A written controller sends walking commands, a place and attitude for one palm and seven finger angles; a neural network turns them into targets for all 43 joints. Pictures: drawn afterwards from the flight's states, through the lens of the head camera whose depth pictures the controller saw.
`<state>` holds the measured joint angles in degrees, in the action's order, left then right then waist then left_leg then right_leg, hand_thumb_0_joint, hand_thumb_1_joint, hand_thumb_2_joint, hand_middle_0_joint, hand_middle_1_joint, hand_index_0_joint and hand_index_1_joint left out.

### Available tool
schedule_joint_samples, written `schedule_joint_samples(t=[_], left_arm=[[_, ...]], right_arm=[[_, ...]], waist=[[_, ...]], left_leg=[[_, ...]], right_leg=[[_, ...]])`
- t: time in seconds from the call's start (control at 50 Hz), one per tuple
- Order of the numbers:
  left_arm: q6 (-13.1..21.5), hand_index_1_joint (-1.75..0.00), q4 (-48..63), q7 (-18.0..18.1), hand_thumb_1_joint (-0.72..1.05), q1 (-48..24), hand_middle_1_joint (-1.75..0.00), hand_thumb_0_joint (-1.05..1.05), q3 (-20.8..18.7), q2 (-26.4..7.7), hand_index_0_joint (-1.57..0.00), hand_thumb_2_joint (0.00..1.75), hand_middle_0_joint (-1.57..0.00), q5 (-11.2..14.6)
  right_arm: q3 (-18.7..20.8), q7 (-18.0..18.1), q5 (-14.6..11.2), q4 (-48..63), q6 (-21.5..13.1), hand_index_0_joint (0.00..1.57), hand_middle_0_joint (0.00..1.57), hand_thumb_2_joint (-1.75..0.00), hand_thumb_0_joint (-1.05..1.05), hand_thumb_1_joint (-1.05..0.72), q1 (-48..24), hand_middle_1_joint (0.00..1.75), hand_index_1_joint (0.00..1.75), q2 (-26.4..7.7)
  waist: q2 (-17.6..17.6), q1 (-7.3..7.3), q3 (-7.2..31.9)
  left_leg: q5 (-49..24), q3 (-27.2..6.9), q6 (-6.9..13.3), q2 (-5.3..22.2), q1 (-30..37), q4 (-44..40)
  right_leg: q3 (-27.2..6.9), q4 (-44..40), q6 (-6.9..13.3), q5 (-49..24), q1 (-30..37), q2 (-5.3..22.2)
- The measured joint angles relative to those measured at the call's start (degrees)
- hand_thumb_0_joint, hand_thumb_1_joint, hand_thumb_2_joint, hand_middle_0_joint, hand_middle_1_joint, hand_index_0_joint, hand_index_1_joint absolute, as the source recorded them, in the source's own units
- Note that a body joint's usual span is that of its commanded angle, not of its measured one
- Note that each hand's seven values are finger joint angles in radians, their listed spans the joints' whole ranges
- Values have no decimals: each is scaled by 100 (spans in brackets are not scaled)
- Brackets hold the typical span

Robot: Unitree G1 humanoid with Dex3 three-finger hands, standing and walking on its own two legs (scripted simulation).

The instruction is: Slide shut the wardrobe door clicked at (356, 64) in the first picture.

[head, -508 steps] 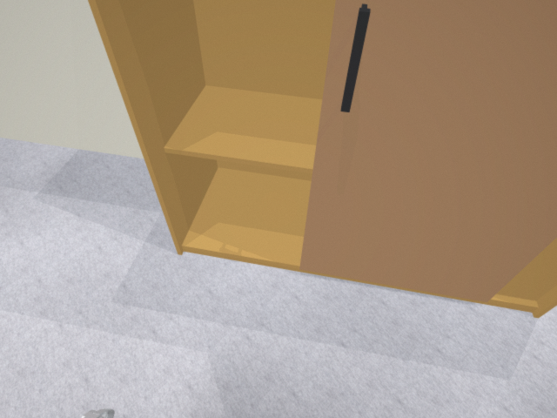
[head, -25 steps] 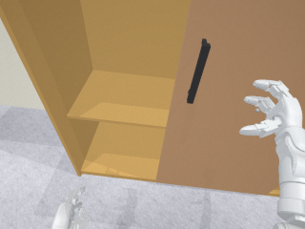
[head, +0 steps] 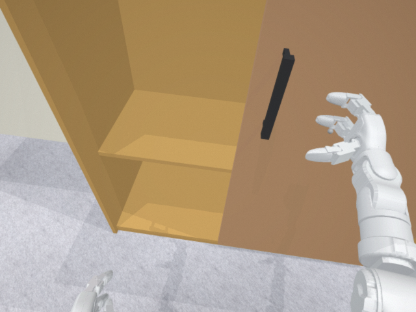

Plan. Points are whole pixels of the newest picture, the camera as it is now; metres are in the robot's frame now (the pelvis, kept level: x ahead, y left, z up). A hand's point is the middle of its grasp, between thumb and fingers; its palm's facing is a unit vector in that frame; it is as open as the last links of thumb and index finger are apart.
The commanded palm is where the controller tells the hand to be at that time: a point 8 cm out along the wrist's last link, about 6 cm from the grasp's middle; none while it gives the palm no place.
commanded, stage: move the hooked fingers beside the handle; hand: right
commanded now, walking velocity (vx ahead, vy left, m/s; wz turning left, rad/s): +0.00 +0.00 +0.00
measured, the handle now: (274, 97) +0.53 -0.10 +0.16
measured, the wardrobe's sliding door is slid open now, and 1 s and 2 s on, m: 0.51 0.51 0.51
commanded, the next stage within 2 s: feel for the door with the fingertips in 1.16 s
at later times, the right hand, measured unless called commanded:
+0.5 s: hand (313, 112) +0.48 -0.17 +0.16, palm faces +0.08 +1.00 +0.00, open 13.6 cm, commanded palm +0.46 -0.22 +0.16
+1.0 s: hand (310, 115) +0.48 -0.17 +0.16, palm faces +0.08 +1.00 +0.00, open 13.8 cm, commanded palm +0.45 -0.21 +0.16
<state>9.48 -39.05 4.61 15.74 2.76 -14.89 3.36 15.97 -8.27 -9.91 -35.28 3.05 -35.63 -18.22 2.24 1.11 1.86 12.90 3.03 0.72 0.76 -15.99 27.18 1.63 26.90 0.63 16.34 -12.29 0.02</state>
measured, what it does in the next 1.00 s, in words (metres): stands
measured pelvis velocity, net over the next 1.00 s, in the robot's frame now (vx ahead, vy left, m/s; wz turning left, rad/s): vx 0.00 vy -0.01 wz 0.02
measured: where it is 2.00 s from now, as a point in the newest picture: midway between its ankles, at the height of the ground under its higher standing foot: outside the picture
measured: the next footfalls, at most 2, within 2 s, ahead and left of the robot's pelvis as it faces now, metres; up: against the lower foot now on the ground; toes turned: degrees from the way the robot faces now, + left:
none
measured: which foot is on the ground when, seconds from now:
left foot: down 0.00-1.00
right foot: down 0.00-1.00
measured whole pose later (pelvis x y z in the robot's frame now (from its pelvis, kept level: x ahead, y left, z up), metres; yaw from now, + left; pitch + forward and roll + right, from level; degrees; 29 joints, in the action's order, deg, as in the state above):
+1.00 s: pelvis +0.00 -0.01 -0.01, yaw +1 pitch +7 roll +0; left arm 6.4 -39.8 1.4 21.5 1.4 -14.8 1.4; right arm 17.9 -4.3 -5.5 -59.9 -10.1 -51.7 -20.2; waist 1.4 4.6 3.2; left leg 13.7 2.1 0.2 0.5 -24.8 31.1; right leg 2.5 32.6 1.3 18.5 -21.5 0.3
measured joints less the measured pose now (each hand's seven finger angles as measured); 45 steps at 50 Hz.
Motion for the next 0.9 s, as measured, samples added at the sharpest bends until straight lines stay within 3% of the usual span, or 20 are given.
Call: schedule_joint_samples(t=[0.28,0.38,0.5,0.9], left_arm=[[-123,-30,-167,-116,90,350,-30,1,-64,-13,-21,90,-20,-90],[-159,-30,-238,-165,90,544,-30,1,-133,-68,-21,90,-20,-129],[-257,-30,-302,-223,91,776,-30,1,-190,-113,-20,90,-20,-162],[-311,-30,-98,-317,91,616,-30,1,-142,-9,-21,90,-20,-205]], right_arm=[[143,262,305,-1693,-627,30,30,-30,-1,50,-1152,120,120,-172],[242,285,390,-2216,-912,30,30,-30,-1,50,-1495,120,120,-298],[360,160,419,-2477,-1200,35,35,-30,-1,50,-1579,125,124,-398],[252,363,481,-2514,-1308,33,34,-30,-1,50,-1646,123,122,-240]], waist=[[-48,231,11],[-59,343,23],[-67,379,81],[-86,373,142]], left_leg=[[-11,-51,-2,-35,-380,96],[3,-75,-7,-50,-545,151],[20,-92,-17,-56,-686,208],[57,-93,-51,-20,-902,378]], right_leg=[[53,167,8,51,-388,36],[76,256,14,94,-558,52],[93,341,27,135,-705,60],[89,561,64,198,-947,30]])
